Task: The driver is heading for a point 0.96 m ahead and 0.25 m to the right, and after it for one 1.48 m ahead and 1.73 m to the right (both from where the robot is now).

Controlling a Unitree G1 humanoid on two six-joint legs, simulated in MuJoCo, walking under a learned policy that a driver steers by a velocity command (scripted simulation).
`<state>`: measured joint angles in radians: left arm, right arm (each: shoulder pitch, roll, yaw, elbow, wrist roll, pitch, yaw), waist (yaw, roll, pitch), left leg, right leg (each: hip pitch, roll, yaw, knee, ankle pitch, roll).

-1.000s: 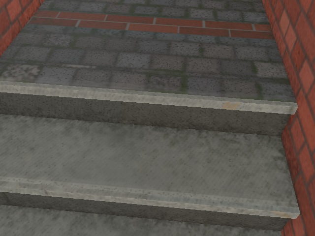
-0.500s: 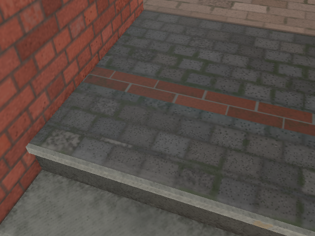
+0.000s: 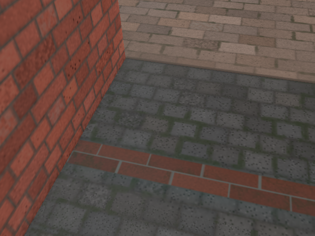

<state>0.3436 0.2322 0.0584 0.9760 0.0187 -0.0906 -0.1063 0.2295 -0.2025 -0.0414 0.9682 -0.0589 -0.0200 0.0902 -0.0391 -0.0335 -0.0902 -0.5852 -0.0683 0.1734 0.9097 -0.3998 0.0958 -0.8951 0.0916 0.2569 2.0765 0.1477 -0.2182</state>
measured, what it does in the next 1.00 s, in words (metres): climbs: right foot 0.17 m higher, then left foot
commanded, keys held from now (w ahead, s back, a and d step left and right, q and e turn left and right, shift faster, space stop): w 0.68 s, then w+e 0.32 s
